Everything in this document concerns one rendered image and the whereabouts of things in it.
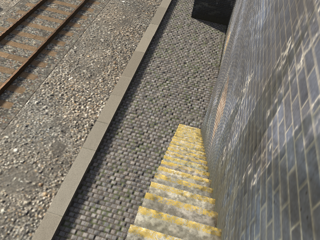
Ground stairs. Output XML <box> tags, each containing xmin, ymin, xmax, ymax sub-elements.
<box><xmin>125</xmin><ymin>124</ymin><xmax>222</xmax><ymax>240</ymax></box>

